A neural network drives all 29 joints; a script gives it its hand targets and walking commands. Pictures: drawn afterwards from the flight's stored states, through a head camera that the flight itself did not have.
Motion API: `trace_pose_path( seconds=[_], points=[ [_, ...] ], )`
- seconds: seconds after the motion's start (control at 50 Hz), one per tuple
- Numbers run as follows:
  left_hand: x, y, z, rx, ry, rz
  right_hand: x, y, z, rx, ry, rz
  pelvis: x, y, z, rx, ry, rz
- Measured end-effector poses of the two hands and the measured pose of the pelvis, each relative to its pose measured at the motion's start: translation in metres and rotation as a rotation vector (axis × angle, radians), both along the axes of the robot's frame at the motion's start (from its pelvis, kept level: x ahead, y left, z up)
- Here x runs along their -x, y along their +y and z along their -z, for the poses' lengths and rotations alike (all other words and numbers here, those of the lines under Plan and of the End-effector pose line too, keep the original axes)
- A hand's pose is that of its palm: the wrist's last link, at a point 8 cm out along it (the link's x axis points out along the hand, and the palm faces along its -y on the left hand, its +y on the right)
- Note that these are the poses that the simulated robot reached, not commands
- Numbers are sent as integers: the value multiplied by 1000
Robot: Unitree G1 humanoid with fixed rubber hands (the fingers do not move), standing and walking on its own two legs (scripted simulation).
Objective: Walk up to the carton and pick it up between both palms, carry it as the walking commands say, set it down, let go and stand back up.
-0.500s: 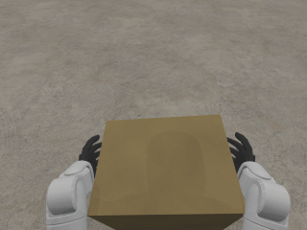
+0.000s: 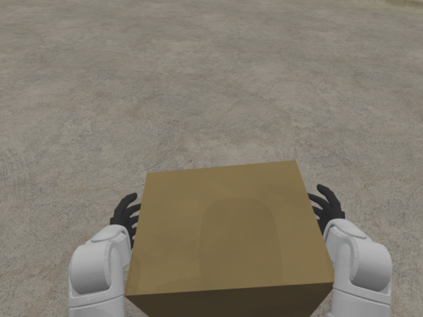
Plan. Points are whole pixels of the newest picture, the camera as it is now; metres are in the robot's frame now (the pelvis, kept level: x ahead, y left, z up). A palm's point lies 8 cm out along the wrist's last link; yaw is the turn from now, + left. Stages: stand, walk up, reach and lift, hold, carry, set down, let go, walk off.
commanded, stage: carry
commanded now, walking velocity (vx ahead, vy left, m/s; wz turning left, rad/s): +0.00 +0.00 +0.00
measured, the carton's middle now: (228, 255) +0.25 -0.01 +0.01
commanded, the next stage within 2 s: none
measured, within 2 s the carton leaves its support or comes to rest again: neither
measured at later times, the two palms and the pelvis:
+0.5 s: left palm (119, 252) +0.23 +0.19 +0.03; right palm (316, 248) +0.25 -0.17 +0.05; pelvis -0.03 +0.01 +0.00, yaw +1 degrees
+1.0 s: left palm (120, 234) +0.26 +0.20 +0.04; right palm (309, 228) +0.28 -0.16 +0.06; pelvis +0.01 +0.01 +0.00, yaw +1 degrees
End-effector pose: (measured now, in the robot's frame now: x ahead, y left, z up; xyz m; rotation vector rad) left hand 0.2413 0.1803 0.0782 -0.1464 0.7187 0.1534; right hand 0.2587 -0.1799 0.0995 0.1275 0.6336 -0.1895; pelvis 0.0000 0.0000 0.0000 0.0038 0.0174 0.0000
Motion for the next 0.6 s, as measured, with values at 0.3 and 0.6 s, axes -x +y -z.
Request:
trace_pose_path(
  seconds=[0.3,0.6],
  points=[
    [14,10,23,0,52,6,19,9,28,24,53,-10,25,8,2,20,0,-14],
    [7,14,43,-54,-17,31,9,14,48,89,-7,-84,25,10,4,13,9,-17]
  ],
)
